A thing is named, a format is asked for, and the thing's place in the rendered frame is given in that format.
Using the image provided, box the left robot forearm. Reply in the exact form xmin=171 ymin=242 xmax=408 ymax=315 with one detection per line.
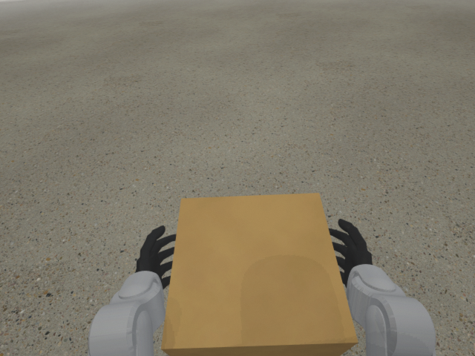
xmin=88 ymin=271 xmax=166 ymax=356

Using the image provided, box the right robot forearm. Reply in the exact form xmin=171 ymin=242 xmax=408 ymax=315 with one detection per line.
xmin=347 ymin=264 xmax=436 ymax=356

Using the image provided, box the left robot hand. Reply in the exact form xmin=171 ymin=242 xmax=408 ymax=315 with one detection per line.
xmin=135 ymin=225 xmax=176 ymax=289

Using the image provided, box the carton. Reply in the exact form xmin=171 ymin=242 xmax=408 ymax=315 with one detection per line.
xmin=161 ymin=193 xmax=358 ymax=356

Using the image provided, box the right robot hand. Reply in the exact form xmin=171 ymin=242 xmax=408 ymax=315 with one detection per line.
xmin=329 ymin=219 xmax=373 ymax=287

